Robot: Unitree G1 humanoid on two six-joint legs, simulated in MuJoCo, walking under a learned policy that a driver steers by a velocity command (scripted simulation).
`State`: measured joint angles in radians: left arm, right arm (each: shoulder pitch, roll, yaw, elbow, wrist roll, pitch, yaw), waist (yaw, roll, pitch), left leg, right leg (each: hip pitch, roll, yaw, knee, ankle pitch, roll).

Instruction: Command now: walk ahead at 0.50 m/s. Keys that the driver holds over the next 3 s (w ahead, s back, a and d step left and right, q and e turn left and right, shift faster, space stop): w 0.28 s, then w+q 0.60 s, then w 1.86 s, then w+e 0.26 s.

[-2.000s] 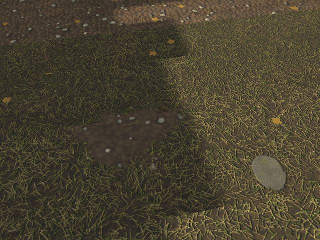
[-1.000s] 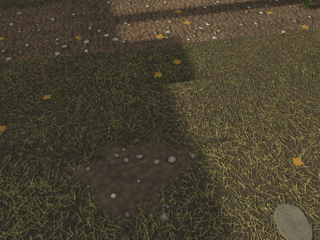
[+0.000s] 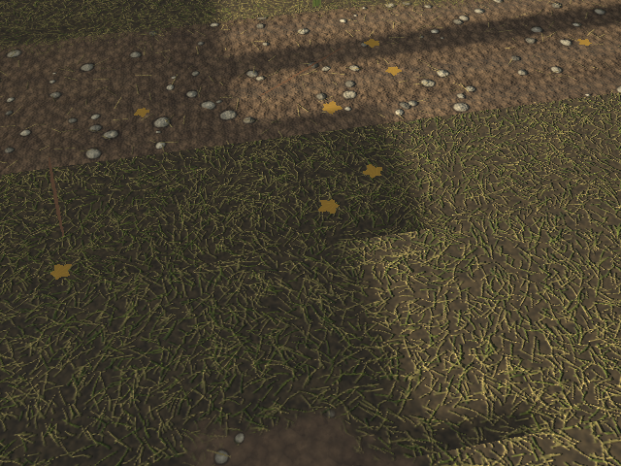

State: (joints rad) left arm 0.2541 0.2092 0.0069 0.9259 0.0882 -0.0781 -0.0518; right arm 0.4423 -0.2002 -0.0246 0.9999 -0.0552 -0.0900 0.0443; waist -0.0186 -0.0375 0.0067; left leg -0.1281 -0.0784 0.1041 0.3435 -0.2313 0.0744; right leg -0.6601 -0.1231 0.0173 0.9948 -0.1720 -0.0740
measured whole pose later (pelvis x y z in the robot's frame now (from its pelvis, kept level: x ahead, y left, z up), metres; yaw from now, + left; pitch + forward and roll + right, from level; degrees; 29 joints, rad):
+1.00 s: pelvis +0.59 +0.05 -0.13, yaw +20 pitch +1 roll -7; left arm 0.74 0.12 -0.03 1.18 0.08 -0.09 0.02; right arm 0.03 -0.19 0.00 0.87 -0.09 -0.05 0.07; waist 0.16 0.09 0.00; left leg -0.39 0.14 0.02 0.31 0.30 0.06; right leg 0.27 0.02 -0.32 0.73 -0.88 0.07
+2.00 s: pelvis +1.15 +0.25 -0.20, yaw +22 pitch +0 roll +1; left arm 0.54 0.15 0.02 1.06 0.09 -0.12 -0.06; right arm 0.19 -0.20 -0.05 0.80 -0.09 -0.12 0.03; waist 0.08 0.00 0.01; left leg -0.37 0.01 0.09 0.80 -0.33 0.07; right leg -0.16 0.01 0.00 0.85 -0.53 -0.11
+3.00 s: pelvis +1.64 +0.53 -0.33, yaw +18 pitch +3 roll +0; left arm 0.22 0.27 0.09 0.92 -0.03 -0.05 0.02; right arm 0.25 -0.21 -0.07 0.91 -0.01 -0.10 0.00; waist -0.02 -0.05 -0.03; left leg -0.23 -0.02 0.11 0.35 -0.18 0.06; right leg -0.65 -0.07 0.08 1.10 -0.20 -0.05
